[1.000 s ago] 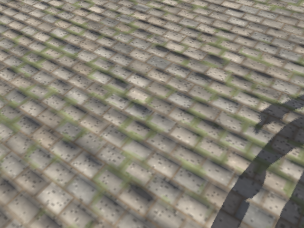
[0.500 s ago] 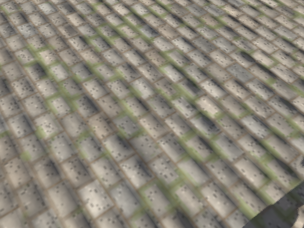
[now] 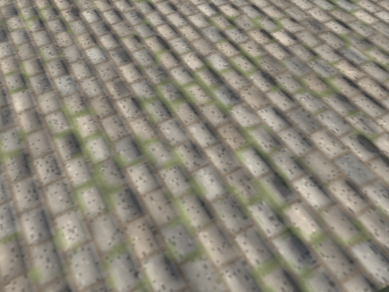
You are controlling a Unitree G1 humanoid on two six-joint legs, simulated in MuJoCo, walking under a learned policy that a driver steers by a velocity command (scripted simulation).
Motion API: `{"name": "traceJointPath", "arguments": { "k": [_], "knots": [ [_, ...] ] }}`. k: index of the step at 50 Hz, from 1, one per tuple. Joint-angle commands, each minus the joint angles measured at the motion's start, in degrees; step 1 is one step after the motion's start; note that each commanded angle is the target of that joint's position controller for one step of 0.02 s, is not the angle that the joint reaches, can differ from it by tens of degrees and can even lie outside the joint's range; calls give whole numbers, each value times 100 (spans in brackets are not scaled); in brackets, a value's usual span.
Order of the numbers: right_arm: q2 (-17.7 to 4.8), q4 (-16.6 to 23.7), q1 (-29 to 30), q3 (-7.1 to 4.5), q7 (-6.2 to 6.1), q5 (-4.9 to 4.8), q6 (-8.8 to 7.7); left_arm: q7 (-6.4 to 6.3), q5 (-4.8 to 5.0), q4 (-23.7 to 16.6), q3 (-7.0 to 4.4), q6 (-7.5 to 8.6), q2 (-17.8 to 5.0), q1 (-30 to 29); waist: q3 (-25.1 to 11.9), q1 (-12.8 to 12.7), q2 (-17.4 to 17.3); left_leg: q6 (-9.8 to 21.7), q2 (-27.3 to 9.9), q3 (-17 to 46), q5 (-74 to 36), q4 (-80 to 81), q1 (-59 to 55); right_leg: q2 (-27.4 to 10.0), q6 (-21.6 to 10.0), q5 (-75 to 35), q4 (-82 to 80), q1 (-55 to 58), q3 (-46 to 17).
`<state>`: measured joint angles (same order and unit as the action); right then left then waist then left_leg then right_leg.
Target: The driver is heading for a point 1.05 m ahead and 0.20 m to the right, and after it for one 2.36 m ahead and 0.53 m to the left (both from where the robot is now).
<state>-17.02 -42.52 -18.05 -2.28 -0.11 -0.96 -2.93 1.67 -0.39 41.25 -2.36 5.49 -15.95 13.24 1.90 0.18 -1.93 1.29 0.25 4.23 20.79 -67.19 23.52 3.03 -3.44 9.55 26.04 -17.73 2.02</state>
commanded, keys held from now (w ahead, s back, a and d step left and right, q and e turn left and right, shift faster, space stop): w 0.60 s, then w+e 0.40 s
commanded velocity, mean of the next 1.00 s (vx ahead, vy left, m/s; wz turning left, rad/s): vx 0.50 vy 0.00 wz -0.10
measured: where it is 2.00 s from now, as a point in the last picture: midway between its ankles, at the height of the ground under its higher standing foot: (245, 158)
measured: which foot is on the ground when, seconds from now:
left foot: up 0.00-0.36, down 0.38-0.92, up 0.94-1.00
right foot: down 0.00-0.38, up 0.40-0.88, down 0.90-1.00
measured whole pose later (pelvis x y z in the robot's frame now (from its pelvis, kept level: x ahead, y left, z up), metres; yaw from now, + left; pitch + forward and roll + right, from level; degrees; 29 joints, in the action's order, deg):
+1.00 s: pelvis +0.56 -0.01 -0.01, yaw -10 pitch +2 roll +1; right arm -17.3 -47.8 -16.5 -2.4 0.3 -0.5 -4.8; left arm 2.3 1.0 38.1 -2.9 3.3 -17.1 8.7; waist 2.8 1.4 0.0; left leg 0.1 -0.2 0.4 26.4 -63.1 14.5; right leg 3.4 -4.8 9.9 33.8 -26.1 0.7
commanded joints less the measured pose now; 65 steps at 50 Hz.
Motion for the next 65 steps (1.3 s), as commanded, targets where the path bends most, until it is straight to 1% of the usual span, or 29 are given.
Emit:
{"name": "traceJointPath", "arguments": {
  "k": [1,5,9,13,16,18,19,20,21,22,23,24,26,29,34,40,43,45,46,47,48,49,50,51,52,55,58,61,65],
  "knots": [
    [-453,465,89,-142,6,28,-109,-35,8,-226,-145,82,-609,218,-307,-35,699,-86,-555,115,-387,321,1231,-1515,-1009,-556,-1518,1233,-1904],
    [-236,631,672,-46,13,107,-99,-80,86,-36,-210,71,-862,389,-70,-129,553,-270,-663,-74,-1118,1532,1481,-1473,-1067,-1269,-1799,1080,-1285],
    [-118,762,1454,11,105,62,-194,-120,136,150,-220,-11,-977,681,68,-418,542,-271,-470,-289,-2381,2990,1064,-1247,-829,-1328,-1817,1060,-748],
    [-198,956,2035,-18,225,-4,-254,-141,171,390,-239,-125,-1046,1070,203,-548,558,-119,-329,-298,-2406,3607,1067,-1551,-761,-1421,-1617,1646,-839],
    [-375,973,1917,-93,286,4,-277,-191,180,467,-287,-225,-1163,1049,76,-311,649,126,-203,-348,-1803,3876,725,-1736,-604,-2290,-1144,2137,-864],
    [-734,631,732,-295,227,41,-269,-225,161,437,-264,-282,-1146,888,-693,355,602,424,40,-598,-1849,4120,-1040,-1390,-375,-3669,280,1879,-522],
    [-1093,423,-300,-413,160,96,-243,-246,45,289,-146,-270,-907,866,-1526,766,227,771,-772,251,-2027,3829,-2773,-1126,-179,-2513,1831,826,-343],
    [-1587,318,-656,-521,156,119,-207,-199,32,151,67,-163,-214,1606,-2262,415,-1232,1706,-2145,2932,-911,4168,-4764,-82,238,1135,3958,-1545,-193],
    [-1030,320,-719,-382,160,36,-195,-172,134,235,-17,-53,-656,1336,-2283,644,-1007,1699,-2198,3739,-205,4772,-4704,-144,209,2350,4637,-2258,-925],
    [-829,322,-338,-299,147,28,-194,-135,279,54,-123,15,-980,776,-1379,601,-702,1456,-1994,2890,-298,4913,-4004,-440,162,1945,4770,-2629,-880],
    [-733,355,27,-261,145,52,-194,-142,262,-36,-108,46,-944,435,-893,443,-303,1329,-1763,2225,-877,5024,-3219,-706,168,1437,4535,-2514,-697],
    [-598,354,290,-223,166,92,-201,-149,154,-60,-125,44,-898,261,-531,287,-106,1280,-1554,1788,-1440,5201,-2556,-859,217,1115,4208,-2356,-629],
    [-462,344,517,-188,183,143,-255,-133,118,2,-124,-61,-738,489,-445,-28,-314,1273,-1315,1312,-1974,5525,-1841,-1044,309,766,3875,-1763,-653],
    [-617,161,487,-237,159,76,-342,-159,67,-48,-74,-191,-526,355,-216,-125,-230,1384,-1251,797,-2336,5878,-1363,-1109,495,424,3318,-1760,-542],
    [-809,-88,259,-270,66,109,-318,-83,117,-231,4,-155,-361,-527,44,195,-108,1092,-1058,-84,-2286,6078,-1473,-1006,478,-1231,1601,-1777,-421],
    [-942,-475,-194,-317,33,42,-202,81,172,-634,-7,-143,-410,-1345,265,473,-31,882,-1479,-453,-2342,5832,-2580,-787,160,-1135,779,-2097,-408],
    [-1068,-491,-74,-367,-27,19,-78,167,124,-747,-70,-157,-528,-1197,66,268,-166,674,-1550,-691,-4065,5087,-3012,-517,-99,-309,680,-1719,-59],
    [-1092,-406,63,-365,-110,36,30,136,120,-485,-314,-191,-903,28,-713,-404,-118,397,-1243,-1113,-5629,3338,-2675,-34,-376,-317,454,42,280],
    [-922,-258,-29,-276,-166,146,13,54,147,-311,-496,-238,-1347,999,-1340,-765,412,162,-996,-1229,-4332,1647,-1394,-653,-717,-558,481,1787,-794],
    [-176,-18,-604,-27,-67,280,-145,39,181,-325,-580,-232,-1871,1056,-1869,-257,1857,-224,258,-909,514,-331,1187,-2004,-1781,499,-122,3715,-3997],
    [-650,-65,-200,-104,39,138,-347,32,191,-411,-432,-212,-1320,1225,-2279,-610,1300,-156,190,185,1178,-987,1878,-2177,-1831,1161,-754,4063,-4860],
    [-885,119,295,-168,107,-70,-466,13,130,-411,-369,-184,-1118,996,-1485,-650,1042,-53,-85,205,696,-986,2290,-2020,-1585,860,-856,3525,-4050],
    [-808,192,556,-131,91,-46,-534,-4,115,-469,-358,-168,-1061,693,-1019,-498,474,-8,-320,133,239,-617,2183,-1784,-1442,296,-872,2761,-3407],
    [-794,201,669,-154,52,76,-544,-12,88,-538,-327,-170,-951,376,-671,-297,202,-48,-481,101,-35,-112,1910,-1602,-1346,-383,-953,2020,-2950],
    [-813,210,610,-187,37,137,-494,-29,23,-628,-280,-165,-835,184,-592,-98,322,-90,-593,144,-213,143,1510,-1458,-1321,-916,-1074,1527,-2675],
    [-620,234,504,-168,16,200,-320,-91,77,-653,-301,-152,-861,122,-449,83,440,-359,-573,14,-438,779,1183,-1267,-1406,-1534,-1321,809,-2232],
    [-432,417,1120,-98,-2,215,-275,-203,121,-548,-365,-176,-1040,339,-211,-87,457,-549,-424,-66,-1481,1989,1145,-977,-1206,-1425,-1380,429,-1814],
    [-311,560,1736,-45,55,158,-322,-264,151,-430,-385,-237,-1076,587,-159,-333,587,-565,-144,-107,-2496,3170,618,-763,-927,-882,-1286,214,-1699],
    [-514,705,2081,-117,125,68,-395,-283,205,-275,-395,-304,-1029,872,-153,-409,681,-447,-14,113,-2419,3832,392,-974,-805,-441,-878,721,-2282]
  ]
}}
